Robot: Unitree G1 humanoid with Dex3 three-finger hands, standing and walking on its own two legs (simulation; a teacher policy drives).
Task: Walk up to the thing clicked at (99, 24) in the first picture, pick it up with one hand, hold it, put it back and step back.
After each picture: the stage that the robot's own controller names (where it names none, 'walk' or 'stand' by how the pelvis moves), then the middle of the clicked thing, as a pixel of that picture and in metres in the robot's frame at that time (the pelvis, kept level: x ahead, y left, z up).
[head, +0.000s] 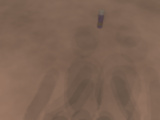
stand; (100, 19) +1.86 -0.29 -0.65
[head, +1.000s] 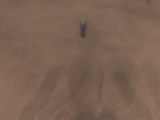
walk; (83, 28) +1.73 +0.07 -0.64
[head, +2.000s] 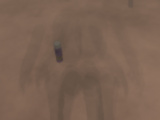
walk; (58, 52) +1.14 +0.26 -0.65
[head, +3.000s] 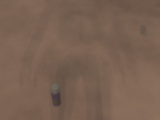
walk; (55, 95) +0.68 +0.20 -0.63
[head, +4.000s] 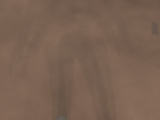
walk; out of the picture +0.37 +0.14 -0.61
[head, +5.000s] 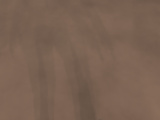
stand; out of the picture +0.31 -0.14 -0.61
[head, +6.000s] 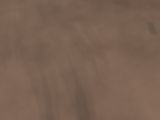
stand; out of the picture +0.33 -0.04 -0.63
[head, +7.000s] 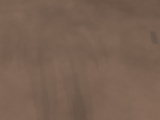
stand; out of the picture +0.28 -0.03 -0.64
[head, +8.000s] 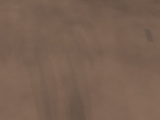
walk; out of the picture +0.27 -0.02 -0.65
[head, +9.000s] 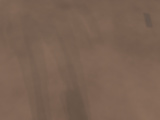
stand; out of the picture +0.18 -0.04 -0.62
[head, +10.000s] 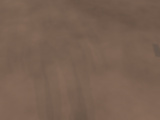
stand; out of the picture +0.20 -0.04 -0.65
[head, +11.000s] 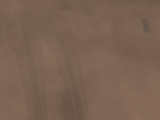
walk; out of the picture +0.18 -0.04 -0.63
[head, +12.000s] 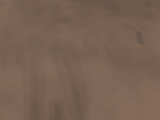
walk; out of the picture +0.20 +0.03 -0.60
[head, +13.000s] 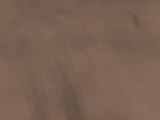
stand; out of the picture +0.28 -0.03 -0.60
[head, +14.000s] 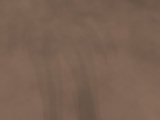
stand; out of the picture +0.27 -0.06 -0.61
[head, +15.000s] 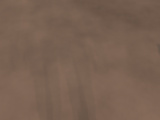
stand; out of the picture +0.22 -0.07 -0.66
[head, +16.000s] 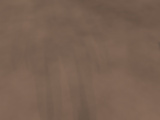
stand; out of the picture +0.21 -0.06 -0.66
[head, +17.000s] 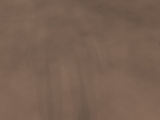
stand; out of the picture +0.20 -0.05 -0.66
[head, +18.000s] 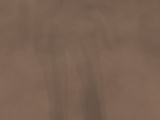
go down; out of the picture +0.22 -0.05 -0.60
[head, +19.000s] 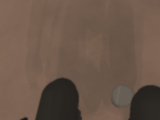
go down; (120, 97) +0.30 -0.09 -0.22
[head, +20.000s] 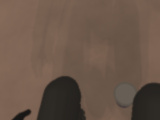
close in; (124, 97) +0.30 -0.09 -0.21
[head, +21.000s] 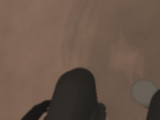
close in; (148, 97) +0.30 -0.10 -0.17
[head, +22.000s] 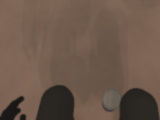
go down; (110, 102) +0.30 -0.07 -0.27
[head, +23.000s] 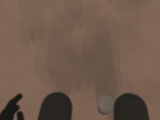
go down; (105, 106) +0.29 -0.07 -0.32
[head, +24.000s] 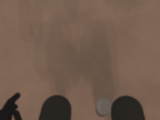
go down; (102, 108) +0.29 -0.06 -0.34
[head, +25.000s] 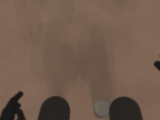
go down; (101, 109) +0.28 -0.06 -0.34
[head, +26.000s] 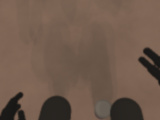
go down; (101, 110) +0.28 -0.06 -0.34
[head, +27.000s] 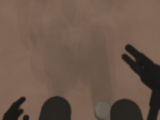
go down; (101, 111) +0.28 -0.06 -0.33
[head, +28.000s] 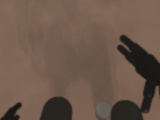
go down; (102, 112) +0.28 -0.06 -0.34
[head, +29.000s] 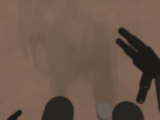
go down; (103, 112) +0.28 -0.07 -0.35
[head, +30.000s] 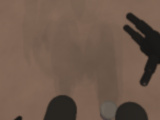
go down; (107, 112) +0.28 -0.07 -0.34
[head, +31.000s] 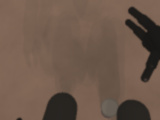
go down; (108, 109) +0.28 -0.06 -0.33
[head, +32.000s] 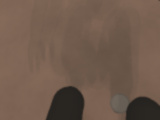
go down; (119, 105) +0.29 -0.07 -0.31
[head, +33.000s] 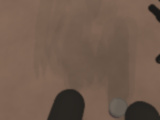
go down; (116, 109) +0.29 -0.08 -0.32
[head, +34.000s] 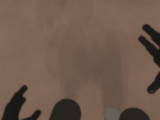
go down; (111, 118) +0.28 -0.07 -0.35
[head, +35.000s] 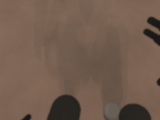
go down; (111, 113) +0.29 -0.07 -0.34
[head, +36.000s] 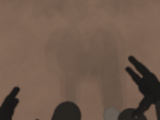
go down; (111, 119) +0.27 -0.07 -0.37
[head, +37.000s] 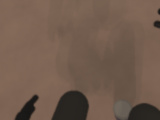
go down; (122, 112) +0.29 -0.07 -0.31
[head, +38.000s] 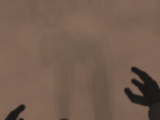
go down; out of the picture +0.25 -0.07 -0.47
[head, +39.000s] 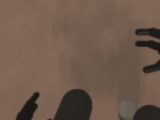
lift; (126, 112) +0.29 -0.07 -0.30
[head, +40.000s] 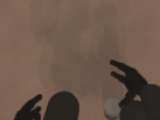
go down; (112, 110) +0.29 -0.06 -0.29
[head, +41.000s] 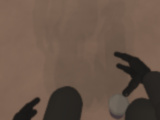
go down; (117, 108) +0.30 -0.07 -0.25
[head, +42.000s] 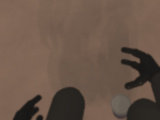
withdraw; (120, 108) +0.30 -0.07 -0.27
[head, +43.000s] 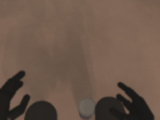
withdraw; (86, 110) +0.28 -0.06 -0.32
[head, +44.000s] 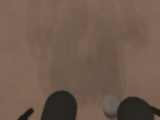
rest palm; (111, 108) +0.30 -0.07 -0.27
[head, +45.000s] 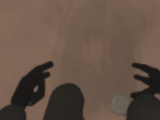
close; (123, 106) +0.30 -0.07 -0.24
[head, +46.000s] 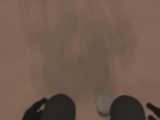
withdraw; (104, 107) +0.31 -0.06 -0.29
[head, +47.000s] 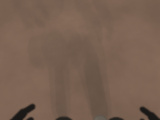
rest palm; out of the picture +0.25 -0.06 -0.45
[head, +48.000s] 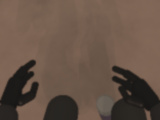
stand; (106, 110) +0.30 -0.06 -0.27
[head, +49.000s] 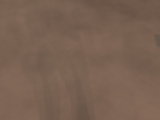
stand; out of the picture +0.21 -0.07 -0.58
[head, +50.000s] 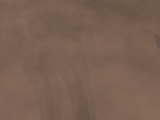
stand; out of the picture +0.22 -0.07 -0.58
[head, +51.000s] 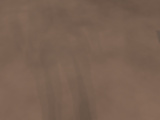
stand; out of the picture +0.22 -0.07 -0.60
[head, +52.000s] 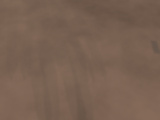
stand; out of the picture +0.23 -0.07 -0.65
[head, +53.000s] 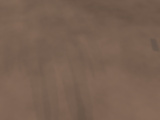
stand; out of the picture +0.22 -0.07 -0.66
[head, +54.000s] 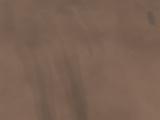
walk; out of the picture +0.29 -0.10 -0.63
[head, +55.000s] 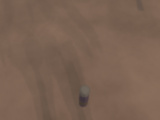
walk; (83, 96) +0.55 -0.02 -0.62
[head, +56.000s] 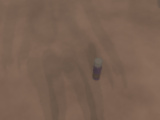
stand; (97, 69) +0.83 -0.10 -0.63
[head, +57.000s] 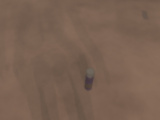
stand; (89, 79) +0.82 -0.08 -0.65
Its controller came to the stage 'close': yes
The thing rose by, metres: 0.00
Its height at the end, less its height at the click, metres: +0.00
